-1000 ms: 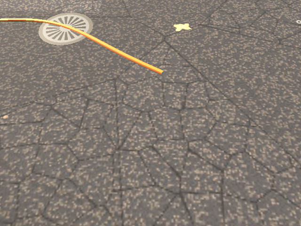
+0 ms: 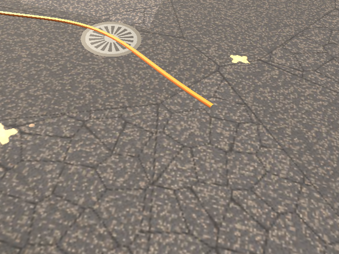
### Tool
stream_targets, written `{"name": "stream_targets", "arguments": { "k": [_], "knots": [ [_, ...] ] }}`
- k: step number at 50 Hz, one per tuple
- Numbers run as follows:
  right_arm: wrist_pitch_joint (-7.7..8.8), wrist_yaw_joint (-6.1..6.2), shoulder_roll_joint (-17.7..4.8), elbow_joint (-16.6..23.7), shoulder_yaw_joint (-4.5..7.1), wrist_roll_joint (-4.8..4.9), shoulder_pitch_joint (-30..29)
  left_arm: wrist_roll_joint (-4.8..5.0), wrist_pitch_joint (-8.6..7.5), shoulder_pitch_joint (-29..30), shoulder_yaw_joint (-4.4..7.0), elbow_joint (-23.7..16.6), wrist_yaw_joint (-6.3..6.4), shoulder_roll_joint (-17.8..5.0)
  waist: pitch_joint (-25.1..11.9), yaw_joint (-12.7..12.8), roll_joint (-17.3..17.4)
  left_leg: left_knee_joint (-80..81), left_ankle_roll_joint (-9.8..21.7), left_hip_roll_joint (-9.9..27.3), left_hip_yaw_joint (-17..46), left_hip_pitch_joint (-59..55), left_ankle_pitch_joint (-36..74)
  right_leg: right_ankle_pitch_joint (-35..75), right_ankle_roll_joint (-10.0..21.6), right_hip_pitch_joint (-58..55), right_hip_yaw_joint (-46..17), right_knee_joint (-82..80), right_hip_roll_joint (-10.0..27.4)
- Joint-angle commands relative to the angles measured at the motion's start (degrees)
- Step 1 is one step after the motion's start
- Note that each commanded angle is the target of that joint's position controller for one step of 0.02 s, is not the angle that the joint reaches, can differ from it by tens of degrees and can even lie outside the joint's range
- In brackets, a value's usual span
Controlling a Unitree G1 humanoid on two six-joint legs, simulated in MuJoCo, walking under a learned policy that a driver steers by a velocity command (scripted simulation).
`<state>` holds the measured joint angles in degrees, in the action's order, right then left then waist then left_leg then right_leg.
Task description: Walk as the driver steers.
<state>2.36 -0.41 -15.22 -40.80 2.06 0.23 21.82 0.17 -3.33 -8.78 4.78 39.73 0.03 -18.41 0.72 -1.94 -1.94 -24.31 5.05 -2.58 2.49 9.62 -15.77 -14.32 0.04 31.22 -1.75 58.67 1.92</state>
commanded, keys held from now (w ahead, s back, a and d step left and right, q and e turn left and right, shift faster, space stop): w+q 0.34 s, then w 0.38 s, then w+e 0.28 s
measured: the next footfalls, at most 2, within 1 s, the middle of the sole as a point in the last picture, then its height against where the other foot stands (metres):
right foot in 0.36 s outside the picture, level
left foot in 0.82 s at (98, 240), level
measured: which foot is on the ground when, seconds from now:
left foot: down 0.00-0.36, up 0.38-0.80, down 0.82-1.00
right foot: up 0.00-0.34, down 0.36-0.84, up 0.86-1.00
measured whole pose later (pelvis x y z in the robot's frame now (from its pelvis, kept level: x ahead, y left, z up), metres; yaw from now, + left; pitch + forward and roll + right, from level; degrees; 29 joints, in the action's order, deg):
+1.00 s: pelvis +0.51 +0.11 +0.00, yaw +13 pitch +1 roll +0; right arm 4.9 -1.2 -15.3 -40.2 2.6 -0.7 13.7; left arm 1.9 -2.7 -15.9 3.3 45.9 -0.5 -18.5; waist 2.6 -0.3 -2.7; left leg -24.0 2.4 -0.1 -5.6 14.2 -10.7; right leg -17.7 -0.2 30.1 -2.7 65.2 4.3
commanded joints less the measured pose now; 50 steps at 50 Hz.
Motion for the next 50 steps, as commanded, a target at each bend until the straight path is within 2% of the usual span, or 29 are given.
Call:
{"name": "stream_targets", "arguments": {
  "k": [1, 7, 10, 12, 15, 16, 17, 18, 19, 20, 21, 22, 23, 24, 26, 29, 33, 37, 38, 39, 40, 41, 42, 43, 44, 45, 46, 47, 50],
  "knots": [
    [1.40, 1.27, -10.7, 3.8, 2.94, 0.18, 0.5, -0.44, -1.92, 6.1, 1.30, -4.4, -0.20, -4.4, 1.8, -0.2, 6.3, 15.0, 7.2, 12.9, 18.0, -8.6, 2.9, 9.3, -1.7, 12.4, -2.0, -6.7, 0.6],
    [0.63, 2.15, -10.9, 1.4, 3.31, 0.88, 4.4, 0.25, -2.73, 13.8, 0.30, -5.9, -1.10, -2.3, 3.4, -2.9, 8.8, 13.1, 6.1, 11.2, 15.8, -7.2, 8.7, 16.3, -4.2, 9.5, -1.9, -22.1, -1.3],
    [0.09, 2.31, -10.9, 0.1, 3.48, 1.43, 6.5, 0.42, -3.58, 18.3, -0.11, -7.4, -2.02, -2.1, 4.4, -4.4, 8.8, 10.6, 6.5, 12.0, 17.8, -8.6, 11.8, 15.4, -3.6, 9.1, -1.7, -26.7, -2.2],
    [-0.39, 2.56, -11.0, -0.3, 3.62, 1.61, 6.7, 0.54, -4.23, 19.1, -0.07, -7.8, -2.56, -2.5, 4.3, -4.3, 9.1, 8.9, 6.2, 12.5, 19.4, -9.1, 14.2, 15.0, -2.8, 6.4, -1.5, -29.3, -2.9],
    [-0.93, 2.83, -11.9, 0.2, 4.12, 1.52, 4.2, 0.85, -4.83, 14.3, 0.90, -7.0, -2.50, -4.8, 2.6, -0.9, 11.9, 5.2, 4.3, 13.1, 21.0, -7.8, 23.7, 10.9, -0.7, -3.8, -0.6, -31.1, -4.0],
    [-0.94, 2.70, -11.5, 0.8, 4.04, 1.31, 2.9, 0.81, -4.96, 9.0, 1.84, -5.7, -2.02, -6.5, -0.6, 1.9, 12.5, 0.4, 3.2, 11.5, 20.1, -7.0, 32.6, 10.5, 0.9, -11.7, 0.5, -32.5, -4.9],
    [-0.85, 2.35, -10.4, 1.8, 3.58, 0.97, 1.1, 0.57, -5.00, 0.9, 2.84, -4.3, -1.42, -8.7, -6.8, 6.4, 11.5, -9.7, 1.1, 8.0, 17.6, -3.6, 36.2, 12.7, 3.3, -24.5, -0.6, -33.4, -2.4],
    [-0.64, 2.14, -6.8, 3.3, 2.26, -0.46, 1.2, -0.56, -4.61, -9.9, 3.32, -3.5, -0.74, -11.8, -17.9, 10.0, 5.4, -26.0, -0.6, 4.5, 14.6, 5.5, 23.1, 6.2, 7.3, -43.0, -11.5, -30.7, 8.2],
    [-0.04, 2.00, -0.5, 3.8, 0.57, 1.24, 11.5, -1.04, -4.09, -13.2, 3.65, -0.8, -1.35, -14.3, -25.6, 3.9, -17.2, -44.6, -4.2, -4.3, 10.6, 25.7, -18.5, -4.1, 16.7, -59.6, -41.4, -37.0, 22.1],
    [0.23, 2.11, -7.3, 1.7, 1.60, 2.56, 10.5, 0.13, -4.05, -12.2, 2.28, -0.9, -1.63, -7.9, -19.5, 5.5, -11.4, -51.0, -4.7, 0.4, 11.1, 31.4, -16.1, -13.3, 15.4, -54.5, -44.1, -41.7, 21.0],
    [0.32, 1.92, -10.3, 2.3, 2.45, 2.50, 3.3, 0.45, -3.68, -8.9, 1.43, -1.0, -1.32, -4.7, -10.2, 6.6, -6.0, -50.9, -4.7, 2.6, 8.9, 32.8, -10.7, -11.1, 13.2, -45.7, -33.1, -42.4, 18.1],
    [0.47, 1.98, -9.9, 3.1, 2.35, 1.63, -1.0, -0.03, -3.27, -6.2, 1.01, -0.7, -1.28, -4.1, -5.1, 5.6, -1.2, -49.2, -4.7, 4.7, 6.8, 31.0, -6.9, -3.5, 12.3, -37.5, -25.8, -43.1, 15.5],
    [0.80, 1.74, -9.3, 3.9, 2.47, 0.73, -4.1, -0.44, -3.04, -4.9, 0.67, -0.2, -1.30, -3.2, -1.8, 4.7, -0.5, -46.5, -4.6, 5.9, 6.2, 29.8, -5.1, 2.8, 12.2, -31.3, -21.1, -44.4, 13.4],
    [0.85, 1.30, -8.3, 4.3, 2.42, 0.94, -4.1, -1.08, -3.21, -4.4, 0.30, 0.2, -1.17, -2.8, -1.2, 3.1, -2.0, -44.9, -4.3, 7.1, 6.1, 27.2, -4.0, 5.9, 12.1, -27.7, -17.8, -45.9, 12.0],
    [0.65, 0.82, -5.6, 4.2, 1.75, 1.17, -3.5, -0.43, -3.73, -4.5, 0.22, 1.3, -1.16, -2.6, -1.0, 1.8, -3.6, -40.4, -4.3, 7.9, 4.7, 25.8, -4.1, 8.8, 13.2, -25.0, -14.2, -48.4, 11.2],
    [0.82, 0.30, -3.6, 6.1, 0.54, 0.03, -8.5, 0.56, -3.94, -5.0, 0.79, 2.7, -1.04, -5.4, 1.5, 2.0, -2.4, -30.4, -5.2, 9.3, 2.2, 27.3, -0.1, 12.7, 14.5, -22.4, -10.1, -51.4, 11.8],
    [2.12, -0.93, -3.4, 7.5, -0.19, 0.31, -15.8, 1.28, -3.10, -6.6, 0.98, 3.7, -1.00, -7.5, 2.2, 4.5, -1.6, -15.6, -5.2, 7.7, -1.0, 21.9, 13.0, 15.7, 11.8, -21.1, -3.2, -51.3, 8.8],
    [2.41, -1.55, -5.4, 9.9, 0.47, 0.82, -21.4, 2.05, -1.92, -11.3, 1.13, 5.9, -1.00, -9.2, 2.8, 5.5, -1.9, -8.6, -3.6, 6.1, -1.4, 19.6, 13.3, 17.0, 9.9, -26.5, -4.2, -48.7, 11.8],
    [2.53, -1.60, -6.2, 10.1, 0.87, 0.81, -20.9, 2.06, -1.43, -11.9, 1.12, 6.3, -0.92, -9.6, 2.5, 4.7, -2.0, -7.1, -3.1, 5.4, -1.7, 17.7, 11.8, 18.9, 9.3, -27.7, -4.9, -46.9, 12.2],
    [2.67, -1.54, -7.2, 9.6, 1.54, 0.69, -18.1, 2.03, -0.99, -11.5, 1.09, 6.4, -0.79, -10.1, 1.1, 2.3, -2.1, -5.1, -2.3, 4.2, -2.6, 12.8, 11.2, 24.3, 8.3, -27.8, -4.4, -43.1, 11.7],
    [2.64, -1.20, -9.2, 7.7, 2.83, 0.46, -11.6, 1.82, -0.73, -11.5, 0.67, 6.4, -0.67, -9.4, -2.9, -1.2, -1.3, -3.5, -1.0, 2.7, -3.6, 3.0, 11.1, 30.6, 6.9, -26.2, -2.6, -34.9, 9.3],
    [2.44, -0.55, -12.3, 6.0, 4.21, -0.04, -2.6, 0.94, -0.87, -11.4, -0.41, 5.7, -0.58, -7.1, -9.2, -5.6, 0.0, -5.1, 1.1, 7.1, 0.0, -11.1, 11.8, 25.8, 4.7, -19.0, -0.6, -22.2, 6.4],
    [1.85, 0.17, -18.3, 5.7, 5.47, -1.74, 3.9, 0.22, -1.52, -15.8, -2.43, 3.5, -0.59, -0.6, -18.8, -5.3, 12.8, -3.0, 8.0, 23.4, 22.9, -31.1, 3.9, 2.2, 0.2, 0.8, 3.3, 0.7, -1.4],
    [1.73, -0.07, -15.5, 5.3, 4.69, -1.32, 5.4, 1.32, -2.19, -16.4, -2.26, 4.1, -0.50, -2.3, -23.3, -5.7, 16.9, 5.0, 11.0, 27.3, 38.6, -30.5, -2.1, -18.7, 0.0, 7.0, -4.3, 11.1, -3.6],
    [1.83, -0.28, -11.9, 5.0, 3.49, -0.70, 2.0, 2.81, -2.17, -13.3, -0.76, 3.5, -0.64, -6.9, -14.3, -5.0, 12.6, 6.0, 8.9, 25.6, 31.0, -24.3, -5.2, -15.9, 0.4, 11.8, -5.8, 15.2, -0.6],
    [1.97, -0.39, -9.8, 5.0, 2.83, -0.29, -1.4, 2.85, -2.01, -10.0, -0.75, 2.6, -0.66, -6.8, -8.6, -3.6, 10.8, 7.1, 7.5, 23.2, 22.9, -17.4, -3.3, -11.3, 0.8, 12.3, -4.0, 14.1, 2.1],
    [2.24, -0.59, -8.0, 4.7, 2.35, -0.47, -4.9, 2.09, -1.64, -8.4, -0.67, 2.4, -0.50, -6.1, -4.9, -1.8, 8.7, 9.1, 6.6, 20.8, 17.5, -11.0, 0.1, -7.5, 0.6, 10.7, -3.4, 11.4, 3.8],
    [2.82, -0.71, -6.5, 4.6, 2.00, -0.74, -7.3, 1.67, -0.83, -8.9, -0.32, 2.8, -0.37, -5.6, -2.9, 0.1, 9.5, 11.3, 5.8, 18.9, 12.8, -6.2, 4.2, -4.4, 0.4, 7.6, -3.8, 9.1, 5.3],
    [4.45, -0.63, -6.2, 3.2, 2.49, -1.07, -9.7, 1.66, 1.21, -10.1, -0.66, 3.3, -0.39, -2.4, -0.8, 2.5, 7.9, 15.7, 6.4, 17.9, 4.4, -0.7, 13.1, 0.9, -0.8, 4.2, -4.0, 7.4, 5.6]
  ]
}}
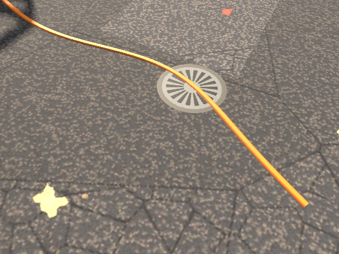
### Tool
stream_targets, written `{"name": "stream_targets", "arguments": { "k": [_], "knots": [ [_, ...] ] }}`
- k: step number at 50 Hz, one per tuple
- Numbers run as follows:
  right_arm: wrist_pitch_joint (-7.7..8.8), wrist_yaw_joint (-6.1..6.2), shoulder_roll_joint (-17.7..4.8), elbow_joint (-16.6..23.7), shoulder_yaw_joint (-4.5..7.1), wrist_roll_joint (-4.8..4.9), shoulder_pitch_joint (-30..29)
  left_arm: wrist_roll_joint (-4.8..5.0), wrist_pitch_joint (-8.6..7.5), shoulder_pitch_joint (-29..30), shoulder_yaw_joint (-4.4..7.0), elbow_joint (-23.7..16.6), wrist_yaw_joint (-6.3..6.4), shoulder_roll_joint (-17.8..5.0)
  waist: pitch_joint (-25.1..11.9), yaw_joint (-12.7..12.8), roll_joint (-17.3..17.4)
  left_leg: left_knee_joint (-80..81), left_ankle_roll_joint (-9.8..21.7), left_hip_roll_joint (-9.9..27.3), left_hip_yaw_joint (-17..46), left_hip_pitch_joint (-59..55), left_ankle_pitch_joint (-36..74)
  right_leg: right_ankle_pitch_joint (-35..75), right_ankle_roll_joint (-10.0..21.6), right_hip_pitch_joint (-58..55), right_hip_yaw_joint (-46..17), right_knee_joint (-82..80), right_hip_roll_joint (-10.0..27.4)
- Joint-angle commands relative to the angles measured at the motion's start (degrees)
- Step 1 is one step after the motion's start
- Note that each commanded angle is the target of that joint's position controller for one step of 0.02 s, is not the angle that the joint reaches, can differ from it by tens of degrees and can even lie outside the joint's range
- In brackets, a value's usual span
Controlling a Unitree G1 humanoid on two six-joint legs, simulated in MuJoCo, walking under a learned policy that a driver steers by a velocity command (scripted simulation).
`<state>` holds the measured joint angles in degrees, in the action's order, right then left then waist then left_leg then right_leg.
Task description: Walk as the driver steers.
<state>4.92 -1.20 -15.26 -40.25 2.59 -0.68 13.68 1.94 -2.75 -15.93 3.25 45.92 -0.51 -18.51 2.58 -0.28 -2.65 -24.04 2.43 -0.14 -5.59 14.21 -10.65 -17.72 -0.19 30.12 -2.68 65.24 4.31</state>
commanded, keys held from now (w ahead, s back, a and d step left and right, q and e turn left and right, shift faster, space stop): w+e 0.86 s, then w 0.14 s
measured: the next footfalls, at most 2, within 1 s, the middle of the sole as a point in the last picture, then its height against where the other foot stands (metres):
right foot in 0.34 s outside the picture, level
left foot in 0.82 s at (183, 205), level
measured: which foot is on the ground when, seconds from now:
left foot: down 0.00-0.36, up 0.38-0.80, down 0.82-1.00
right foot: up 0.00-0.32, down 0.34-0.84, up 0.86-1.00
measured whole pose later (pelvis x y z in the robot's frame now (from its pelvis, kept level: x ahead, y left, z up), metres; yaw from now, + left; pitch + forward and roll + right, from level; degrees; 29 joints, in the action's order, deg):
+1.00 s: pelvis +0.56 -0.12 +0.00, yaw -34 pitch +1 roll +1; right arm 5.9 -1.1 -15.1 -42.0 3.1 -0.6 13.7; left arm 1.4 -1.4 -15.9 3.5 40.2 0.3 -18.0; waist 1.6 -0.8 -2.6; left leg -24.5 1.6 -1.8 -2.1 14.7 -10.5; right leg -20.6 0.8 28.5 -4.5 65.8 0.7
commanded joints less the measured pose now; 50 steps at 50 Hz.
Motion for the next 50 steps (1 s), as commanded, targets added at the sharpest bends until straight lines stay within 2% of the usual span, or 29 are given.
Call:
{"name": "stream_targets", "arguments": {
  "k": [1, 3, 7, 12, 15, 16, 17, 18, 19, 20, 21, 22, 23, 24, 27, 32, 34, 36, 39, 40, 41, 42, 43, 44, 45, 46, 47, 48, 50],
  "knots": [
    [2.19, 0.32, -6.5, 2.1, 2.20, -0.27, -1.6, -0.24, 0.95, -1.9, 0.91, -3.4, 0.25, -2.1, -1.8, 1.0, 7.7, 16.2, 9.0, 15.5, 10.3, -5.3, 10.0, 6.3, -0.8, 6.5, -3.5, -0.7, 3.2],
    [2.28, 0.81, -7.1, 0.8, 2.55, -0.38, -0.8, -0.50, 1.00, 1.0, 0.85, -4.5, 0.11, -1.6, -0.5, 0.5, 6.4, 16.7, 8.7, 15.1, 6.2, -7.0, 13.0, 11.5, -1.2, 9.1, -4.1, -6.4, 3.0],
    [1.57, 1.66, -9.3, -0.7, 3.26, 0.09, 0.9, -0.81, 0.34, 8.4, -0.02, -6.9, -1.57, 0.0, 1.7, -2.0, 4.9, 17.5, 7.4, 14.3, -0.7, -9.0, 13.9, 21.1, -0.4, 7.4, 0.1, -20.5, 2.1],
    [-0.37, 1.88, -11.6, -3.2, 4.27, 1.55, 5.0, -0.71, 0.35, 15.6, -0.16, -11.1, -3.17, -0.5, 3.9, -4.0, 4.5, 13.9, 6.2, 17.0, -3.9, -18.3, 19.6, 15.8, 2.6, 9.7, 3.8, -28.1, 0.9],
    [-1.79, 2.41, -13.9, -3.1, 4.92, 2.10, 4.0, -0.69, 0.77, 11.9, 1.24, -12.0, -3.46, -3.1, -1.0, -0.3, 7.3, 2.5, 4.3, 16.9, -6.2, -21.3, 46.2, 7.3, 6.0, 0.9, 8.7, -28.6, -4.3],
    [-2.32, 2.59, -14.3, -2.8, 4.96, 2.27, 3.3, -0.48, 0.96, 5.6, 2.52, -10.7, -3.18, -5.2, -4.8, 3.5, 7.5, -6.8, 3.3, 15.7, -7.3, -20.0, 52.0, 6.4, 7.6, -7.4, 9.9, -29.7, -6.9],
    [-2.39, 2.79, -13.3, -2.5, 4.44, 2.38, 3.0, -0.37, 1.27, -3.9, 4.48, -8.3, -2.32, -8.5, -9.8, 8.5, 6.1, -19.9, 1.2, 13.3, -8.5, -12.9, 47.4, 9.8, 9.9, -22.4, 8.7, -33.4, -8.7],
    [-1.72, 2.80, -8.3, -0.6, 2.82, 0.46, 5.4, -0.20, 1.93, -9.6, 6.14, -7.0, -0.97, -14.3, -14.4, 8.2, -4.5, -39.5, -2.1, 8.5, -8.3, 6.3, 14.0, 10.2, 15.0, -40.7, -10.6, -34.3, 2.6],
    [0.27, 2.19, -4.2, 2.0, 1.06, 0.25, 7.2, -0.37, 1.03, -6.3, 5.90, -9.4, -1.22, -17.0, -22.3, 3.4, -11.7, -56.0, -4.6, -3.3, 3.7, 24.5, -24.1, -0.2, 25.6, -52.6, -43.6, -44.1, 14.3],
    [2.04, 1.30, -9.8, 3.0, 2.18, 2.21, 0.7, -0.51, 0.18, -6.3, 4.39, -9.7, -1.72, -11.6, -20.9, 7.4, -3.7, -57.5, -3.4, 0.1, 12.0, 30.8, -21.4, -2.5, 23.0, -51.7, -42.0, -48.7, 14.4],
    [2.97, 0.97, -10.0, 4.2, 2.09, 3.40, -2.5, -0.71, -0.50, -4.8, 3.71, -9.2, -1.73, -9.3, -13.2, 6.5, -2.1, -54.1, -2.1, 2.3, 11.1, 32.4, -16.5, 0.5, 20.8, -44.7, -33.6, -49.0, 12.4],
    [3.34, 1.42, -9.2, 3.8, 1.96, 2.26, -2.7, -0.62, -0.83, -1.3, 3.25, -9.4, -1.72, -7.9, -8.2, 3.4, 2.7, -48.4, -2.0, 4.8, 10.8, 30.0, -12.4, 6.6, 18.6, -36.0, -27.1, -48.8, 9.6],
    [3.06, 1.77, -9.9, 3.2, 2.43, 0.76, -2.3, -0.88, -0.97, 1.8, 2.62, -10.0, -1.48, -5.8, -6.2, 1.5, 2.2, -43.9, -2.4, 6.4, 10.9, 26.2, -9.9, 12.9, 17.5, -30.0, -22.5, -49.4, 7.6],
    [2.41, 1.63, -10.0, 3.0, 2.63, 0.36, -1.2, -1.53, -0.99, 3.3, 2.34, -10.9, -1.18, -5.3, -5.6, 0.0, 0.7, -42.3, -2.9, 7.0, 11.0, 22.8, -8.1, 16.9, 17.4, -25.9, -20.5, -50.5, 6.4],
    [0.89, 1.62, -7.8, 3.2, 2.13, -0.33, -1.3, -1.35, -1.28, 2.7, 2.71, -10.2, -0.23, -6.7, -4.5, -0.8, 1.1, -35.6, -5.6, 6.4, 9.2, 20.5, -4.8, 25.2, 17.9, -19.6, -15.7, -52.1, 4.6],
    [1.02, 1.07, -4.7, 5.8, 0.65, 0.06, -12.2, -0.64, -0.39, -0.9, 3.08, -8.4, 1.20, -8.1, -2.3, 3.3, -1.4, -13.9, -7.2, 2.4, 8.0, 16.6, 12.8, 18.8, 13.4, -15.5, -11.0, -50.9, -0.2],
    [1.47, 0.47, -5.3, 6.6, 0.70, 0.80, -15.4, -0.46, -0.03, -3.0, 3.20, -7.5, 1.38, -8.5, -2.1, 4.7, -1.9, -9.3, -7.1, 0.9, 8.2, 14.2, 15.6, 15.4, 12.8, -16.0, -13.2, -50.1, 0.7],
    [1.93, -0.04, -6.7, 7.1, 1.20, 1.17, -16.2, -0.19, 0.30, -4.3, 3.12, -6.9, 1.52, -8.0, -2.2, 4.7, -2.4, -5.9, -6.1, 0.5, 9.8, 13.6, 14.2, 12.8, 12.2, -19.3, -16.7, -47.2, 2.1],
    [2.59, -0.28, -8.8, 6.5, 2.30, 1.37, -12.7, -0.45, 0.70, -3.4, 3.24, -6.8, 1.68, -7.8, -2.5, 2.1, -4.8, -3.7, -3.4, 0.5, 10.4, 9.4, 7.5, 13.4, 10.6, -22.5, -21.5, -42.1, 3.8],
    [2.84, -0.01, -9.5, 5.3, 2.95, 1.21, -8.1, -0.55, 0.80, -2.5, 2.92, -7.1, 1.60, -6.7, -4.2, -0.5, -4.8, -1.4, -2.0, 0.3, 9.3, 3.0, 7.7, 15.4, 9.4, -21.8, -21.0, -38.3, 2.1],
    [3.14, 0.41, -11.4, 4.5, 3.78, 0.34, -1.7, -0.99, 0.65, -2.6, 1.90, -7.7, 1.32, -3.9, -9.9, -3.6, -2.6, -1.9, 0.8, 4.6, 12.4, -8.6, 6.9, 14.8, 7.5, -18.7, -18.1, -28.0, -1.0],
    [3.00, 0.84, -16.0, 3.9, 4.85, -0.97, 5.4, -0.82, 0.35, -7.4, 0.69, -9.0, 1.28, -0.1, -19.1, -3.8, 8.6, -1.1, 7.4, 17.3, 29.9, -28.9, 0.1, 0.9, 3.6, -3.5, -10.9, -9.1, -8.0],
    [2.20, 0.20, -15.5, 2.2, 4.99, -0.06, 8.3, 0.27, -0.03, -10.6, 0.35, -10.1, 1.34, -1.4, -22.0, -2.7, 22.3, 5.5, 12.4, 24.9, 51.2, -34.8, -15.7, -17.1, 1.9, 10.0, -7.6, 4.0, -8.9],
    [1.98, 0.13, -10.5, 2.8, 3.66, 0.71, 5.8, 0.68, 0.10, -7.9, 1.57, -8.8, 1.39, -6.5, -14.1, -3.7, 14.3, 7.9, 10.7, 22.9, 47.9, -28.7, -24.0, -12.9, 1.3, 14.2, -9.0, 9.0, -5.5],
    [1.48, 0.28, -8.5, 2.8, 2.99, 0.61, 3.7, 0.08, 0.33, -3.2, 1.83, -9.3, 1.38, -7.4, -8.3, -4.0, 9.6, 8.2, 8.7, 20.3, 39.2, -21.8, -20.2, -8.3, 1.1, 14.2, -6.8, 9.6, -3.8],
    [1.23, 0.21, -7.4, 2.4, 2.47, 0.23, 1.5, -0.63, 0.31, -0.6, 1.73, -9.9, 1.31, -6.5, -4.2, -3.0, 7.0, 9.4, 8.3, 17.7, 32.8, -15.1, -13.1, -5.2, 0.9, 12.8, -5.8, 7.4, -2.4],
    [1.26, 0.24, -6.2, 1.9, 2.03, -0.05, 0.3, -0.91, 0.30, 0.5, 1.84, -10.2, 1.10, -5.6, -2.2, -1.9, 7.4, 10.6, 8.2, 15.7, 28.3, -10.9, -7.7, -2.9, 1.0, 11.1, -5.8, 4.5, -0.9],
    [1.41, 0.25, -5.9, 1.6, 1.87, -0.21, -0.2, -0.65, 0.39, 0.0, 1.65, -10.1, 0.84, -4.4, -1.5, -0.9, 8.7, 12.0, 8.0, 14.2, 24.9, -8.0, -4.2, -1.7, 1.0, 8.6, -5.3, 2.3, -0.1],
    [1.88, 0.16, -6.1, 0.4, 1.97, 0.40, 0.2, -0.69, 0.57, -0.1, 1.14, -9.8, 0.58, -2.4, -1.7, -0.3, 9.1, 13.8, 9.1, 13.3, 20.6, -6.5, 1.4, -0.6, 0.7, 7.2, -3.9, -1.8, 0.2]
  ]
}}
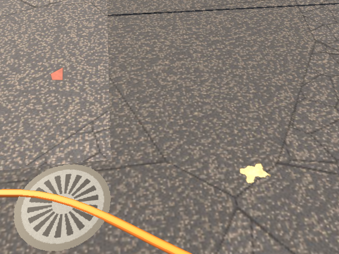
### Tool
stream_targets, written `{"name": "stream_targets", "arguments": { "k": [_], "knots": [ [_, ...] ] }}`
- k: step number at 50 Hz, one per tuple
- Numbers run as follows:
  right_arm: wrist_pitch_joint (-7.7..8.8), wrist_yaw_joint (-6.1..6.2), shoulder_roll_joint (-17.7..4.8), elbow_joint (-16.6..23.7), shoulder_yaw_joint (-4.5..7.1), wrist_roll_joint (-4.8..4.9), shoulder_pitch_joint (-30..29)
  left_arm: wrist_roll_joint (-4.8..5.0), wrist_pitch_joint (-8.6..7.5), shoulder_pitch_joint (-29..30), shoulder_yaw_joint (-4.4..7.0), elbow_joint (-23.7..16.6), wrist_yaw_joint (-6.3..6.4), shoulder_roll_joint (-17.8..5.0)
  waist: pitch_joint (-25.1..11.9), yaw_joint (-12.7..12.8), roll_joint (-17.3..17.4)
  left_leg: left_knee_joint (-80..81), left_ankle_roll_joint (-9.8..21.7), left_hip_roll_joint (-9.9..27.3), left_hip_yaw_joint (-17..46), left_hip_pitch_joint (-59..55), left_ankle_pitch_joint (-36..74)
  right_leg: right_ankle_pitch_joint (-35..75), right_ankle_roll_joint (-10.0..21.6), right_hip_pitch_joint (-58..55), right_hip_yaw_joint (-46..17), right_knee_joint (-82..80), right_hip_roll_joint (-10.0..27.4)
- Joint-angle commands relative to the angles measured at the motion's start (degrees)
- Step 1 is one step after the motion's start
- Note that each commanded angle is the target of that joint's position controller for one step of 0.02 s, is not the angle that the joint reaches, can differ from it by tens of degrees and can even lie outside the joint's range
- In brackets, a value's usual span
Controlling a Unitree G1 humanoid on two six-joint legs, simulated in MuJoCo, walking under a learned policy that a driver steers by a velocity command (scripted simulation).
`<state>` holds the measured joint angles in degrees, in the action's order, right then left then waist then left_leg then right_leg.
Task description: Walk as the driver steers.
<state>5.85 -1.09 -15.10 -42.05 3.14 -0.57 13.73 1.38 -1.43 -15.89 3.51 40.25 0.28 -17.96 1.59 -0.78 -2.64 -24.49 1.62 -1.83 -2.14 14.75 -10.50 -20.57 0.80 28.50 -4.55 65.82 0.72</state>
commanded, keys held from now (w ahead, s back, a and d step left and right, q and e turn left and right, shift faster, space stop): w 0.26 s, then w+q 0.42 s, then q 0.32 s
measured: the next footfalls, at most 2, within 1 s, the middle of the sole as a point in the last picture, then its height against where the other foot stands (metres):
right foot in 0.32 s outside the picture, level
left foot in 0.84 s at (146, 228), level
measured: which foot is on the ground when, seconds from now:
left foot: down 0.00-0.32, up 0.34-0.82, down 0.84-1.00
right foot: up 0.00-0.30, down 0.32-0.82, up 0.84-1.00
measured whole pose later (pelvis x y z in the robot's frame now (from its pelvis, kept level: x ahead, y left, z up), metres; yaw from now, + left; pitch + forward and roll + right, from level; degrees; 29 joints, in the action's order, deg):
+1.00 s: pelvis +0.49 +0.00 -0.01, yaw +19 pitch +2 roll -1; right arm 0.9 -1.4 -17.6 -37.5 4.0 0.0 9.1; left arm -0.2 -2.3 -8.4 3.0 42.5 1.5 -17.8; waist 5.2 -0.4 -0.6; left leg -28.0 5.4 -5.3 1.0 24.1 -5.9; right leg -26.8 -3.4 29.6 -3.2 69.2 2.1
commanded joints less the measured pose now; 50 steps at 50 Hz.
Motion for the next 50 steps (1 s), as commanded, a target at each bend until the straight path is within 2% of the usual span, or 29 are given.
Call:
{"name": "stream_targets", "arguments": {
  "k": [1, 4, 7, 11, 13, 14, 15, 16, 17, 18, 19, 21, 22, 24, 28, 31, 34, 36, 39, 40, 41, 42, 43, 44, 45, 46, 47, 48, 50],
  "knots": [
    [1.11, 0.05, -7.1, 1.6, 1.68, 0.53, 0.5, -0.43, -0.78, 1.1, 0.59, -4.5, -0.26, -2.3, -0.4, 0.2, 8.5, 15.1, 10.7, 15.2, 15.7, -7.1, 3.7, 3.5, -0.6, 9.6, -1.6, -5.3, 4.1],
    [0.83, 0.23, -9.2, 0.3, 2.17, 1.03, 1.2, -1.07, -1.49, 5.7, -0.35, -5.6, -0.79, -1.0, -0.2, -0.7, 6.8, 16.5, 11.2, 15.0, 11.3, -8.3, 9.1, 11.2, -1.1, 9.7, 0.4, -16.0, 5.2],
    [0.06, 0.40, -10.7, -1.1, 2.32, 1.56, 3.1, -0.77, -2.35, 11.2, -0.95, -6.4, -1.61, -0.2, 0.5, -2.8, 6.7, 16.4, 9.8, 13.4, 6.7, -7.9, 11.1, 18.6, -1.3, 5.5, 3.0, -26.4, 4.0],
    [-1.06, 0.43, -12.1, -3.7, 2.55, 2.27, 7.2, -0.17, -2.73, 16.4, -0.69, -8.2, -2.35, -1.5, 1.6, -3.8, 7.5, 14.8, 8.8, 16.1, 6.8, -12.3, 12.3, 18.1, 0.1, 3.5, 3.9, -32.9, 2.6],
    [-1.76, 0.67, -12.8, -4.5, 2.74, 2.53, 7.2, -0.26, -2.88, 15.7, -0.20, -8.4, -2.60, -2.7, 1.1, -2.2, 8.0, 12.0, 7.7, 17.2, 6.8, -14.8, 17.1, 15.0, 1.8, 0.6, 4.5, -35.4, 1.7],
    [-2.10, 0.81, -13.0, -4.7, 2.68, 2.74, 6.7, -0.55, -3.02, 12.4, 0.47, -7.5, -2.49, -3.7, -0.6, 0.3, 7.8, 7.5, 6.7, 16.4, 6.0, -14.1, 24.3, 15.1, 2.9, -5.8, 5.6, -37.9, 0.4],
    [-2.29, 0.91, -12.0, -4.9, 2.19, 2.67, 6.8, -0.86, -3.02, 5.1, 1.83, -5.2, -2.08, -6.0, -5.1, 4.1, 6.7, -1.3, 5.3, 13.7, 4.1, -11.6, 30.5, 15.8, 4.3, -17.1, 6.4, -39.5, -0.9],
    [-2.10, 0.96, -9.4, -3.8, 0.95, 1.64, 6.3, -1.45, -2.86, -4.7, 3.17, -3.3, -1.37, -9.4, -12.5, 8.5, 3.8, -15.5, 3.1, 10.9, 2.2, -2.1, 21.8, 16.4, 7.1, -33.1, -0.3, -37.5, 5.9],
    [-1.20, 0.74, -2.6, -1.7, -1.27, 0.83, 11.8, -2.21, -2.40, -9.3, 4.35, -2.7, -0.84, -15.5, -20.3, 6.6, -11.0, -37.7, -1.2, 1.6, -0.1, 20.2, -11.4, 9.7, 15.4, -52.4, -25.3, -40.7, 21.8],
    [-0.38, 0.72, -6.9, -2.8, -0.27, 2.08, 10.2, -1.80, -2.34, -10.3, 3.24, -2.5, -0.85, -10.7, -22.1, 8.5, -9.0, -46.5, -1.1, 1.5, 8.4, 26.3, -22.9, 1.6, 16.9, -50.0, -34.6, -46.8, 23.3],
    [-0.09, 0.56, -10.6, -1.4, 1.00, 3.45, 6.0, -1.43, -2.60, -6.8, 2.18, -2.2, -0.93, -8.1, -13.0, 7.8, -6.3, -48.6, -0.4, 4.3, 8.9, 30.3, -19.0, 1.0, 14.3, -43.1, -26.2, -48.1, 21.4],
    [-0.66, 0.76, -9.6, -0.9, 1.15, 2.50, 2.4, -1.42, -3.09, 0.1, 0.92, -2.1, -1.27, -3.9, -4.8, 4.3, -3.6, -44.0, -0.7, 8.2, 7.3, 27.8, -10.3, 6.1, 11.7, -30.3, -14.1, -51.9, 16.5],
    [-1.48, 0.85, -8.9, -1.3, 1.39, 2.21, 3.5, -1.80, -3.66, 2.3, 0.65, -1.9, -1.37, -2.8, -3.2, 2.4, -4.6, -42.1, -1.0, 9.5, 7.9, 24.3, -7.2, 9.5, 10.7, -25.6, -9.9, -54.0, 14.9],
    [-2.96, 0.89, -6.2, -2.1, 1.07, 2.33, 5.2, -2.10, -4.77, 4.0, 0.96, -1.0, -1.43, -2.6, -2.0, 0.5, -3.5, -41.1, -1.9, 9.7, 7.9, 20.9, -4.0, 15.5, 10.7, -20.9, -4.5, -57.0, 14.1],
    [-3.75, 0.88, -5.0, -0.5, 1.04, 1.98, 1.4, -2.56, -5.52, 3.3, 1.71, 1.5, -0.68, -4.1, 0.5, 0.4, -0.7, -33.2, -3.0, 9.3, 9.2, 24.9, 5.5, 23.8, 10.4, -21.4, 4.1, -58.8, 13.5],
    [-3.31, -0.21, -3.9, 1.1, 0.48, 1.82, -3.6, -2.23, -5.17, 2.7, 1.98, 2.6, -0.10, -5.4, 1.9, 2.1, 0.0, -22.5, -2.4, 8.6, 6.2, 23.3, 13.7, 24.9, 9.0, -22.2, 9.8, -59.5, 12.3],
    [-3.22, -1.31, -3.0, 3.8, -0.14, 1.72, -9.8, -1.62, -4.37, -0.6, 2.49, 4.4, 0.30, -7.0, 4.0, 4.6, 1.4, -15.8, -1.2, 8.2, 3.4, 24.3, 14.8, 25.9, 8.7, -26.5, 12.3, -59.1, 13.9],
    [-3.14, -2.12, -3.2, 5.7, -0.09, 1.32, -12.3, -1.19, -3.15, -0.9, 2.69, 5.1, 0.62, -7.7, 5.0, 4.8, 1.3, -12.1, -0.2, 7.0, 1.1, 24.6, 12.4, 36.0, 7.7, -29.8, 14.3, -55.1, 14.4],
    [-3.20, -3.13, -5.7, 6.8, 1.28, 0.95, -8.5, -0.30, -1.32, 0.1, 3.24, 4.7, 1.74, -9.8, -0.3, 1.6, -2.2, -11.1, 2.2, 2.1, -3.2, 16.7, 5.5, 59.6, 5.3, -33.3, 15.9, -43.7, 14.3],
    [-3.29, -3.05, -7.5, 5.7, 2.31, 1.08, -3.1, -0.03, -0.80, 0.9, 3.40, 4.2, 2.06, -10.3, -3.4, -1.3, -2.6, -10.1, 3.4, -0.1, -4.0, 10.5, 4.4, 63.5, 4.4, -32.7, 16.2, -36.1, 13.5],
    [-3.30, -2.36, -10.3, 3.9, 3.88, 1.01, 4.4, 0.33, -0.62, 2.2, 3.14, 3.7, 2.20, -9.7, -7.4, -5.6, -1.1, -5.1, 5.3, -1.9, -3.4, -0.5, 10.0, 59.2, 2.3, -28.6, 17.0, -24.9, 11.3],
    [-3.81, -0.80, -14.7, 3.3, 5.24, 0.87, 8.7, -1.06, -1.23, -0.1, 2.16, 2.9, 1.97, -7.1, -11.8, -6.8, 6.4, -4.3, 8.5, 4.7, 6.4, -15.5, 29.9, 35.1, -1.5, -16.0, 17.1, -8.3, 7.3],
    [-3.88, -0.09, -20.2, 5.5, 5.33, -0.33, 4.7, -3.70, -2.26, -8.5, -0.08, 1.2, 0.76, -0.2, -19.5, 1.5, 18.8, -8.6, 21.4, 21.1, 32.7, -35.0, 52.7, -20.4, -5.6, 6.8, 11.1, 13.8, -3.4],
    [-3.85, -0.56, -16.9, 7.6, 4.79, -0.23, 6.5, -2.14, -3.19, -5.6, 0.59, 2.0, -0.03, -5.9, -30.6, -4.2, 9.4, -3.1, 24.5, 23.6, 39.7, -35.3, 44.3, -20.2, -4.9, 7.6, -1.2, 18.9, -3.3],
    [-3.68, -0.81, -14.1, 7.9, 4.07, 0.26, 3.1, -0.04, -3.23, 1.0, 1.17, 0.0, -0.06, -7.5, -22.7, -4.3, 6.3, -0.7, 21.4, 20.5, 31.9, -29.1, 38.3, -14.7, -3.6, 10.5, -1.8, 16.6, -0.7],
    [-3.74, -0.61, -11.8, 7.6, 3.58, 1.47, -0.2, -0.49, -2.95, 3.2, 0.98, -0.4, 0.65, -6.6, -14.5, -2.3, 2.6, 1.1, 18.1, 17.1, 26.6, -20.2, 32.0, -9.9, -3.5, 11.8, -0.6, 11.5, 1.4],
    [-4.08, -0.19, -10.1, 8.0, 3.05, 1.80, -2.8, -1.41, -2.24, 3.7, 1.19, 0.0, 1.41, -6.8, -10.0, -0.6, 2.3, 2.8, 16.3, 15.1, 23.6, -12.3, 28.8, -7.1, -3.8, 10.0, -0.4, 7.7, 2.8],
    [-4.35, 0.14, -9.8, 8.6, 2.91, 1.03, -4.3, -1.62, -1.32, 2.6, 1.46, -0.1, 1.67, -7.2, -8.5, 1.4, 3.9, 4.6, 15.7, 13.7, 22.0, -5.6, 27.5, -5.1, -4.0, 5.8, -0.7, 5.2, 3.3],
    [-4.54, 0.41, -10.6, 9.0, 3.22, 0.03, -5.6, -2.02, -0.23, 0.6, 1.27, 0.3, 1.93, -5.7, -8.3, 3.1, 5.8, 5.6, 15.5, 12.0, 19.7, 0.8, 30.0, -3.5, -4.9, 1.4, 0.3, 0.6, 2.2]
  ]
}}
Keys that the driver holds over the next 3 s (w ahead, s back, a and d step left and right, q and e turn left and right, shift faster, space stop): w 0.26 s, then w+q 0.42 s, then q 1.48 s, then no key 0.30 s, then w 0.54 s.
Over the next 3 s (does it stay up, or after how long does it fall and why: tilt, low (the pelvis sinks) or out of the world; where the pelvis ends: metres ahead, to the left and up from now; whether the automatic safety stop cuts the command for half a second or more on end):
stays up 0.65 0.09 0.00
